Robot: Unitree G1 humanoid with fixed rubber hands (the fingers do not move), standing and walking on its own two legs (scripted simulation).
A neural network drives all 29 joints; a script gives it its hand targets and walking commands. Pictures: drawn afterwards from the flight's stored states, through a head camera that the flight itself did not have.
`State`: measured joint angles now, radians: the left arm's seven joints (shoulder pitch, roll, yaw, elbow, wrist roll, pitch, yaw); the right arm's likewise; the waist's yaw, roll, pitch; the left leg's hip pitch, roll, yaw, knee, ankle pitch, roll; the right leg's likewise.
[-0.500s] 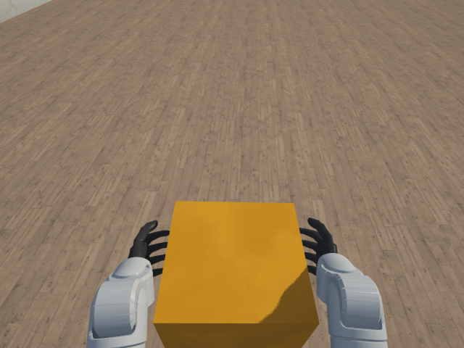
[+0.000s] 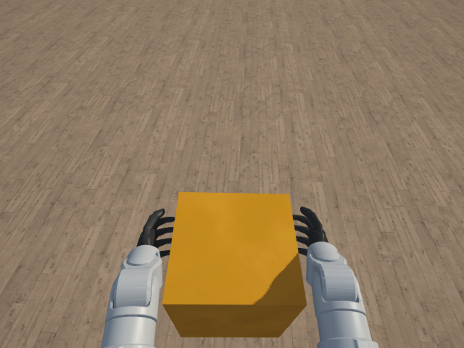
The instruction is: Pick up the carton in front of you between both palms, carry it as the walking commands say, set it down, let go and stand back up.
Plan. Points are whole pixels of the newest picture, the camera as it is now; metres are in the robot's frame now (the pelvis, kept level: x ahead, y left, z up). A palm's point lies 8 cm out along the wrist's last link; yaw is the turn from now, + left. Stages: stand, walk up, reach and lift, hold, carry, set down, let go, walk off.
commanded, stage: carry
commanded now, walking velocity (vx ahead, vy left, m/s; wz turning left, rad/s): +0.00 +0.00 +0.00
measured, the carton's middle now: (232, 269) +0.29 +0.00 -0.07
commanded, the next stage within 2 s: hold in 0.38 s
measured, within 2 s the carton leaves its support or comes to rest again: neither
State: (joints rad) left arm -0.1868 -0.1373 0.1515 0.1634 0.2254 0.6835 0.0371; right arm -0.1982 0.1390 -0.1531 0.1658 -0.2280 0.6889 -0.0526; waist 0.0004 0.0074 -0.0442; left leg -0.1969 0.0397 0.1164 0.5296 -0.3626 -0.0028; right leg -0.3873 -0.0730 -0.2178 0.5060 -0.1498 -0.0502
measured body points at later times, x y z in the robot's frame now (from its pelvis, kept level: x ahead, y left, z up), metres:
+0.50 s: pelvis +0.00 +0.01 +0.01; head -0.01 +0.00 +0.46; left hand +0.29 +0.16 +0.03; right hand +0.29 -0.14 +0.03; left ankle -0.05 +0.12 -0.73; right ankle +0.07 -0.10 -0.73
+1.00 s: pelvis -0.03 -0.01 +0.01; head -0.06 -0.04 +0.45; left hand +0.25 +0.17 +0.04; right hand +0.28 -0.13 +0.03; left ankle -0.05 +0.12 -0.73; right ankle +0.07 -0.10 -0.73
